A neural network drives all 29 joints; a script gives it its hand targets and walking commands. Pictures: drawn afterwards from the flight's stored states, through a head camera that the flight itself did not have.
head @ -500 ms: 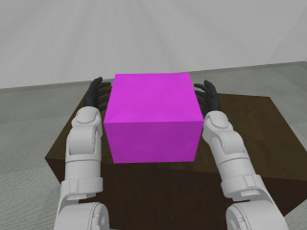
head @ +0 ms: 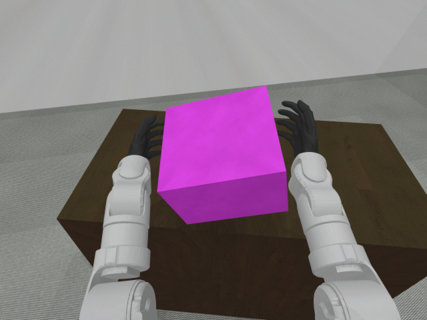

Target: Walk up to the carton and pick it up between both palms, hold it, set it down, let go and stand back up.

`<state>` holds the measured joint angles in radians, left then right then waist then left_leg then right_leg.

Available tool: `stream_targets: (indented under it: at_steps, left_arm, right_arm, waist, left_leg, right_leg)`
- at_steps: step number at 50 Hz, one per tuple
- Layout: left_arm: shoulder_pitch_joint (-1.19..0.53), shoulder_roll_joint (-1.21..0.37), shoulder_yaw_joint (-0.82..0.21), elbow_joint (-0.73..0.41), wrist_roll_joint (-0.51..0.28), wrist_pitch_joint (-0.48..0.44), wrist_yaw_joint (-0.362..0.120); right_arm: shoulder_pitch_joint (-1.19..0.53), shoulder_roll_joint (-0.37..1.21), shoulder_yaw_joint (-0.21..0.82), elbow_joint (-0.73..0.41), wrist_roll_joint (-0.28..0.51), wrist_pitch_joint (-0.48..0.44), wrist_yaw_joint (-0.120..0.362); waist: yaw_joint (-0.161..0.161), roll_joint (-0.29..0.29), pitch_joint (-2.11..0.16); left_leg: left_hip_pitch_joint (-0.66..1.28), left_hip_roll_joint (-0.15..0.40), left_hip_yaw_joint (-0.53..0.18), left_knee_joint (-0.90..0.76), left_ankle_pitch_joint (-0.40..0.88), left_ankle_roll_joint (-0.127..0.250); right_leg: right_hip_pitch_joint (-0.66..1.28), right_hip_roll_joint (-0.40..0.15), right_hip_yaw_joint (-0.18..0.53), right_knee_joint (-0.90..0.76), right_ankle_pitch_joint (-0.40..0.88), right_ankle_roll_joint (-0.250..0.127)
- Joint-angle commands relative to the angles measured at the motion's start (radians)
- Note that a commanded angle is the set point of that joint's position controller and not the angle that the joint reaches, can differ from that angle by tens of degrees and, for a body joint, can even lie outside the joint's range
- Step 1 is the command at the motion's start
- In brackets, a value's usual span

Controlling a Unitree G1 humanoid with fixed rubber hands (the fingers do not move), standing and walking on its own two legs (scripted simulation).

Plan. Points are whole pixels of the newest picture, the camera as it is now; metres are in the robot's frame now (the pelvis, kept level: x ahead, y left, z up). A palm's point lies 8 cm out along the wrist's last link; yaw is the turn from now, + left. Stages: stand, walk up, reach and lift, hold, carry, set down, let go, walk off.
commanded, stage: set down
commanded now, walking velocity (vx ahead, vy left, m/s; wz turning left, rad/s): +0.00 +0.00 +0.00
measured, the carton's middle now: (225, 157) +0.41 -0.02 +0.12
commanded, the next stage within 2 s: none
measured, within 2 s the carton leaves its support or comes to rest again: neither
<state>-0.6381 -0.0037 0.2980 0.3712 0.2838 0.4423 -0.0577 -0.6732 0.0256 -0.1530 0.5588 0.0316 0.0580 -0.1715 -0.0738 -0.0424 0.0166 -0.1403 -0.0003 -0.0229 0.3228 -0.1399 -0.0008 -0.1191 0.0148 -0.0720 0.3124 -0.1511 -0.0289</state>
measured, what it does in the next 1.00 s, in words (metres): stands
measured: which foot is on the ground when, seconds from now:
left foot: down 0.00-1.00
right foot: down 0.00-1.00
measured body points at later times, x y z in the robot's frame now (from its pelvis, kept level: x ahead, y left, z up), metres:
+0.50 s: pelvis +0.01 +0.00 +0.00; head +0.02 +0.02 +0.45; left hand +0.41 +0.15 +0.12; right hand +0.39 -0.15 +0.15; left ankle +0.03 +0.12 -0.75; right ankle +0.02 -0.10 -0.75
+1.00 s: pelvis +0.02 +0.00 +0.00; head +0.05 +0.01 +0.45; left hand +0.45 +0.10 +0.11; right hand +0.40 -0.20 +0.10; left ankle +0.03 +0.12 -0.75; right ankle +0.02 -0.10 -0.75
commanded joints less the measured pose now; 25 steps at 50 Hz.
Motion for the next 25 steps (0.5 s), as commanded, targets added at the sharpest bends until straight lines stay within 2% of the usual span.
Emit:
stream_targets:
  at_steps: [1,3,4,5,8,10,11,13,15,16,17,19,20,21,22,23,25]
  left_arm:
    - [-0.628,-0.507,-0.405,-0.167,-0.092,-0.173,-0.124]
    - [-0.556,-0.507,-0.409,-0.162,-0.092,-0.179,-0.118]
    - [-0.566,-0.521,-0.439,-0.178,-0.111,-0.189,-0.115]
    - [-0.549,-0.519,-0.447,-0.207,-0.111,-0.198,-0.114]
    - [-0.508,-0.524,-0.465,-0.231,-0.115,-0.203,-0.105]
    - [-0.507,-0.521,-0.478,-0.252,-0.118,-0.207,-0.101]
    - [-0.493,-0.52,-0.47,-0.252,-0.109,-0.204,-0.102]
    - [-0.528,-0.547,-0.505,-0.267,-0.131,-0.203,-0.103]
    - [-0.57,-0.541,-0.507,-0.263,-0.135,-0.214,-0.097]
    - [-0.571,-0.56,-0.525,-0.271,-0.146,-0.217,-0.092]
    - [-0.579,-0.556,-0.528,-0.264,-0.143,-0.224,-0.087]
    - [-0.602,-0.569,-0.524,-0.22,-0.141,-0.231,-0.087]
    - [-0.594,-0.562,-0.499,-0.175,-0.125,-0.228,-0.09]
    - [-0.586,-0.548,-0.464,-0.141,-0.107,-0.222,-0.097]
    - [-0.604,-0.534,-0.448,-0.114,-0.1,-0.229,-0.1]
    - [-0.618,-0.529,-0.421,-0.084,-0.08,-0.231,-0.103]
    - [-0.636,-0.525,-0.408,-0.036,-0.083,-0.231,-0.114]
  right_arm:
    - [-0.46,0.513,0.347,-0.046,-0.044,-0.11,0.119]
    - [-0.438,0.511,0.394,-0.089,-0.029,-0.121,0.11]
    - [-0.429,0.511,0.397,-0.104,-0.027,-0.131,0.104]
    - [-0.417,0.512,0.427,-0.124,-0.018,-0.14,0.102]
    - [-0.363,0.528,0.464,-0.147,-0.002,-0.15,0.089]
    - [-0.378,0.534,0.479,-0.177,0.011,-0.159,0.083]
    - [-0.373,0.527,0.486,-0.181,0.011,-0.162,0.08]
    - [-0.376,0.521,0.463,-0.189,0.009,-0.169,0.075]
    - [-0.399,0.533,0.463,-0.19,0.006,-0.173,0.075]
    - [-0.404,0.524,0.459,-0.205,0.005,-0.178,0.078]
    - [-0.392,0.519,0.441,-0.17,-0.004,-0.177,0.08]
    - [-0.403,0.516,0.396,-0.124,-0.032,-0.174,0.085]
    - [-0.426,0.511,0.379,-0.108,-0.039,-0.175,0.091]
    - [-0.398,0.503,0.353,-0.053,-0.058,-0.169,0.094]
    - [-0.393,0.494,0.32,-0.012,-0.076,-0.166,0.1]
    - [-0.397,0.494,0.286,0.021,-0.099,-0.163,0.107]
    - [-0.414,0.481,0.23,0.052,-0.131,-0.164,0.115]
  waist:
    - [-0.022,0.043,-0.513]
    - [-0.019,0.022,-0.546]
    - [-0.042,0.018,-0.582]
    - [-0.035,0.022,-0.614]
    - [-0.042,0.023,-0.646]
    - [-0.044,0.042,-0.656]
    - [-0.042,0.029,-0.638]
    - [-0.078,0.037,-0.659]
    - [-0.068,0.034,-0.66]
    - [-0.082,0.038,-0.675]
    - [-0.088,0.049,-0.676]
    - [-0.093,0.052,-0.64]
    - [-0.074,0.043,-0.599]
    - [-0.073,0.039,-0.544]
    - [-0.079,0.03,-0.524]
    - [-0.074,0.048,-0.497]
    - [-0.085,0.024,-0.452]
  left_leg:
    - [0.232,-0.033,0.067,-0.043,0.202,-0.011]
    - [0.256,-0.033,0.061,-0.02,0.274,-0.01]
    - [0.257,-0.034,0.056,-0.018,0.298,-0.016]
    - [0.256,-0.038,0.054,-0.006,0.334,-0.017]
    - [0.251,-0.042,0.049,-0.007,0.381,-0.021]
    - [0.238,-0.042,0.044,-0.011,0.386,-0.027]
    - [0.238,-0.041,0.045,-0.016,0.386,-0.024]
    - [0.254,-0.038,0.042,-0.009,0.403,-0.036]
    - [0.237,-0.032,0.042,-0.015,0.374,-0.033]
    - [0.251,-0.027,0.035,-0.007,0.408,-0.044]
    - [0.282,-0.022,0.035,0.0,0.426,-0.049]
    - [0.261,-0.022,0.045,-0.006,0.368,-0.047]
    - [0.254,-0.018,0.045,-0.018,0.323,-0.044]
    - [0.253,-0.019,0.048,-0.027,0.284,-0.037]
    - [0.252,-0.021,0.054,-0.039,0.237,-0.032]
    - [0.235,-0.016,0.053,-0.055,0.19,-0.031]
    - [0.252,-0.009,0.057,-0.076,0.107,-0.024]
  right_leg:
    - [0.379,-0.013,-0.009,-0.004,0.435,0.101]
    - [0.41,-0.012,0.001,0.009,0.577,0.111]
    - [0.427,-0.012,-0.002,0.017,0.627,0.113]
    - [0.451,-0.015,0.004,0.03,0.706,0.119]
    - [0.498,-0.029,0.015,0.055,0.908,0.14]
    - [0.508,-0.035,0.016,0.068,0.966,0.145]
    - [0.505,-0.036,0.018,0.066,0.967,0.151]
    - [0.478,-0.026,0.011,0.06,0.938,0.144]
    - [0.457,-0.031,0.013,0.058,0.911,0.142]
    - [0.441,-0.021,0.005,0.056,0.875,0.135]
    - [0.402,-0.019,0.004,0.045,0.847,0.13]
    - [0.382,-0.021,0.003,0.022,0.737,0.12]
    - [0.362,-0.021,0.001,0.009,0.664,0.115]
    - [0.342,-0.022,-0.002,-0.001,0.612,0.113]
    - [0.32,-0.022,-0.01,-0.014,0.549,0.11]
    - [0.302,-0.023,-0.017,-0.021,0.477,0.105]
    - [0.23,-0.02,-0.031,-0.05,0.328,0.097]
